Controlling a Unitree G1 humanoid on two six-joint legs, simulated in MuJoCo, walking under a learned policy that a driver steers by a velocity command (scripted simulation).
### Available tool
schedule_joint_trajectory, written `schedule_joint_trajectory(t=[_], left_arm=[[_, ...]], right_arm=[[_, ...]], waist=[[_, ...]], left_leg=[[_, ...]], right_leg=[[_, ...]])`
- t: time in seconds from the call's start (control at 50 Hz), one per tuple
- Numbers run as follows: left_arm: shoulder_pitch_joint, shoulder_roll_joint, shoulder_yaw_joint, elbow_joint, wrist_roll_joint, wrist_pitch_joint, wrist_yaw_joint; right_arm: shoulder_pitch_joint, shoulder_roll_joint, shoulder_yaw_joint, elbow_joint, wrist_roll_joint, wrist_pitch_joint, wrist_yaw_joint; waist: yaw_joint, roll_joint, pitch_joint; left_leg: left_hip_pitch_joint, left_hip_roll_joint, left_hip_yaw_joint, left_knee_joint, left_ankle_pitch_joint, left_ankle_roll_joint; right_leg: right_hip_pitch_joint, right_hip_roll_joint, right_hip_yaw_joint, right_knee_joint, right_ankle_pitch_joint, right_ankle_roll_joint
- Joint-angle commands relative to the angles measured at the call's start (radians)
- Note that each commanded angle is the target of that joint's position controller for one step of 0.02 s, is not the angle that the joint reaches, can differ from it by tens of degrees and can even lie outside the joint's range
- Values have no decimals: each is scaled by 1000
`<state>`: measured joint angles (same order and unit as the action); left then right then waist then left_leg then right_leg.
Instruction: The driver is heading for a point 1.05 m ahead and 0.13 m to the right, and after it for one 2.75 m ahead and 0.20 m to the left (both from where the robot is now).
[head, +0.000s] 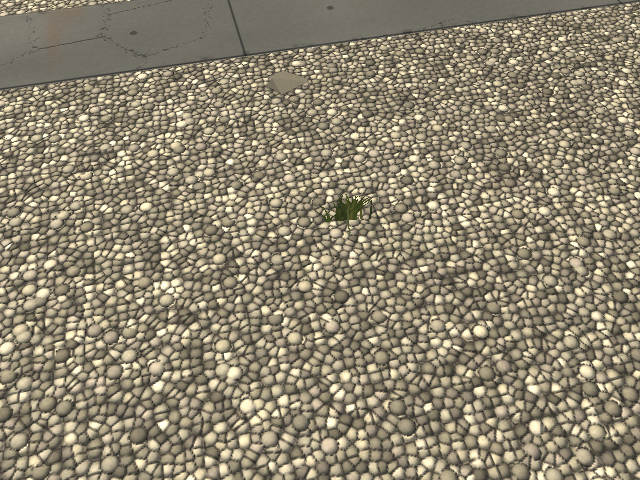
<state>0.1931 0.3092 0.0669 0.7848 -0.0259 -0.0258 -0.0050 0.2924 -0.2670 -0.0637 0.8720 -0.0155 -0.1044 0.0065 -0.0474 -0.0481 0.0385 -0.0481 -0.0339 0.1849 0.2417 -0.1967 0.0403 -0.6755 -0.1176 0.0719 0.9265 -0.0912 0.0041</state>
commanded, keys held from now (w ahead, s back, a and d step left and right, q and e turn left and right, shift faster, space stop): w+e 0.38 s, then w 0.12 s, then w+q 0.50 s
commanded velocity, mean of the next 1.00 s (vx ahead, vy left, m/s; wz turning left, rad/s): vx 0.50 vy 0.00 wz -0.16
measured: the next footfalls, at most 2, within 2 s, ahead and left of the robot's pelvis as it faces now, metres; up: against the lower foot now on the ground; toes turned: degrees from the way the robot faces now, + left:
right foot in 0.22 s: +0.29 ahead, -0.15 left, +0.00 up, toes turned -11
left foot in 0.76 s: +0.64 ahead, -0.03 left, +0.00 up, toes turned -13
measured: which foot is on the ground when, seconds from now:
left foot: down 0.00-0.24, up 0.26-0.74, down 0.76-1.00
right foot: up 0.00-0.20, down 0.22-0.76, up 0.78-1.00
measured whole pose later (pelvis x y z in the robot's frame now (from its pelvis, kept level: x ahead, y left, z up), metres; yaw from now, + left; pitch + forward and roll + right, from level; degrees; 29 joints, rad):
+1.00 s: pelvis +0.58 -0.09 +0.00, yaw -6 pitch +1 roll +0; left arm 0.17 0.30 0.04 0.69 0.02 -0.10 0.00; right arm 0.32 -0.28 -0.05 0.76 0.01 -0.07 0.02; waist -0.04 -0.02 0.04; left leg -0.21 -0.12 -0.07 0.35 -0.15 0.10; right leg -0.59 -0.07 0.08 0.97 -0.28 0.03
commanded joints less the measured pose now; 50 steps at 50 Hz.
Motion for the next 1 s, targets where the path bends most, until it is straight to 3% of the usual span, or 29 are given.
schedule_joint_trajectory(t=[0.02,0.08,0.14,0.18,0.2,0.22,0.24,0.26,0.28,0.3,0.32,0.34,0.36,0.42,0.52,0.58,0.66,0.72,0.74,0.76,0.78,0.8,0.82,0.84,0.86,0.88,0.9,0.94,1.0], left_arm=[[-50,11,-6,-76,5,-13,-21],[-142,10,-10,-124,5,-13,-38],[-171,30,-2,-163,5,-9,-53],[-99,68,20,-163,5,-2,-54],[17,104,43,-138,1,2,-51],[189,164,79,-92,-1,7,-36],[267,269,107,-71,-6,17,-13],[217,304,99,-119,1,-4,-22],[209,208,71,-123,4,-21,-32],[176,170,60,-118,7,-34,-33],[108,144,52,-125,6,-40,-32],[55,109,41,-139,11,-41,-28],[31,98,35,-154,21,-42,-23],[50,114,38,-148,18,-49,-6],[118,118,33,-105,16,-45,15],[158,129,31,-73,17,-50,12],[197,137,34,-28,21,-40,14],[164,157,40,-24,24,-29,23],[144,163,40,-29,27,-22,26],[127,153,33,-41,30,-17,32],[172,112,14,-68,55,-24,37],[269,18,-13,-74,50,-48,19],[177,102,-4,-81,21,-73,6],[69,130,3,-117,-5,-92,-3],[16,121,-1,-129,7,-104,-2],[5,119,5,-134,30,-107,1],[21,115,8,-138,40,-103,2],[50,94,6,-139,45,-87,5],[-26,61,-6,-164,46,-72,13]], right_arm=[[-74,-159,-35,-68,6,-11,-14],[-21,-183,-44,-45,20,9,-18],[-11,-208,-54,-35,36,34,-20],[-32,-236,-63,-44,44,49,-25],[-47,-241,-64,-49,47,58,-27],[-49,-221,-55,-55,45,60,-30],[-2,-119,-23,-89,5,50,-28],[27,-62,4,-134,8,11,-16],[-98,-160,-17,-152,47,-19,-2],[-142,-164,-16,-171,63,-36,3],[-137,-154,-16,-157,43,-43,-6],[-126,-166,-24,-146,19,-37,-13],[-108,-168,-28,-142,13,-25,-10],[-100,-129,-21,-143,1,4,-9],[-249,-80,3,-178,11,3,2],[-320,-82,9,-193,27,-5,18],[-365,-98,10,-224,33,-13,43],[-277,-125,-1,-213,35,-11,55],[-179,-152,-18,-188,32,-8,52],[-43,-190,-38,-155,28,-4,45],[93,-268,-58,-143,25,3,38],[125,-283,-60,-129,33,3,45],[125,-193,-39,-132,47,5,43],[60,-173,-33,-150,39,11,35],[13,-169,-30,-166,29,15,32],[-21,-156,-25,-178,24,17,28],[-38,-147,-20,-189,15,17,24],[-47,-148,-22,-197,23,20,16],[-17,-186,-35,-189,31,25,-3]], waist=[[9,87,34],[-24,74,60],[-8,92,54],[50,128,-16],[119,126,-80],[205,93,-167],[179,-118,-236],[107,-210,-385],[171,-68,-335],[151,-43,-206],[100,43,-134],[65,35,-100],[41,12,-93],[30,17,-82],[97,-21,-37],[138,-29,2],[148,-17,34],[90,-41,-26],[34,-40,-95],[-35,-12,-182],[-55,131,-306],[8,349,-378],[-49,225,-331],[-51,162,-189],[-30,65,-117],[2,36,-76],[33,63,-76],[58,98,-71],[41,100,-40]], left_leg=[[-50,272,-61,-137,259,132],[51,306,-28,-112,285,125],[150,334,3,-26,457,98],[172,330,30,133,778,75],[143,308,49,299,866,57],[11,264,68,540,774,18],[-336,168,68,888,154,-39],[-631,-24,-164,1142,-426,-71],[-744,35,-286,1173,-365,-48],[-771,76,-272,1112,-273,-23],[-716,121,-271,1019,-196,-21],[-647,148,-274,938,-148,-27],[-588,160,-278,909,-115,-36],[-559,154,-244,793,-37,-82],[-535,121,-215,442,284,-104],[-531,112,-202,343,376,-78],[-646,101,-203,285,246,-12],[-521,43,-165,277,117,42],[-381,1,-132,269,115,67],[-171,-3,-151,258,169,100],[137,186,-430,284,216,189],[412,361,-924,145,-14,345],[412,344,-952,69,-189,305],[285,318,-824,46,-161,269],[152,282,-736,29,-61,253],[52,252,-675,14,48,248],[-8,225,-637,-3,134,247],[-76,200,-577,-23,225,255],[-168,162,-498,-39,279,241]], right_leg=[[31,-11,-34,-150,134,-5],[-1,-1,-71,-243,119,-27],[8,31,-112,-289,12,-68],[145,100,-171,-284,-91,-109],[296,146,-194,-310,-100,-138],[562,179,-169,-366,-51,-178],[861,-27,188,-397,-70,-271],[1056,-215,761,-584,-273,-453],[1034,-209,711,-658,-292,-397],[911,-176,562,-657,-232,-357],[764,-127,446,-652,-124,-318],[659,-90,363,-660,-13,-298],[592,-69,328,-681,49,-294],[512,-43,228,-712,212,-302],[494,17,101,-727,156,-229],[537,-26,104,-744,67,-221],[736,-108,101,-691,183,-209],[794,-111,43,-575,538,-172],[785,-85,6,-452,720,-154],[706,-41,-41,-262,749,-121],[456,28,-82,58,411,-74],[69,215,-36,343,-429,-9],[-48,163,73,413,-441,-25],[-101,119,59,390,-349,-35],[-79,85,43,328,-290,-38],[-38,60,39,250,-249,-28],[19,45,40,205,-226,-18],[52,36,22,120,-224,13],[60,52,-11,-59,-100,59]])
